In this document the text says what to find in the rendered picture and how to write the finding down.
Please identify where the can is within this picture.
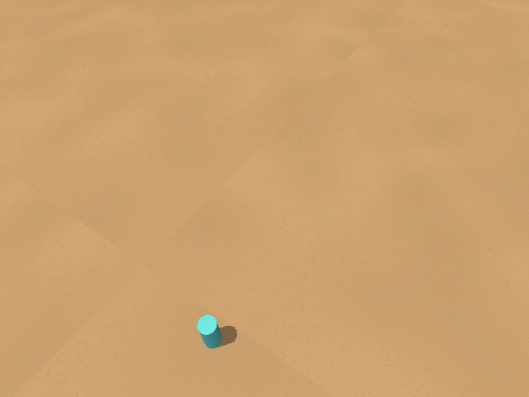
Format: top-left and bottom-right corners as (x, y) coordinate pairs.
(198, 315), (222, 349)

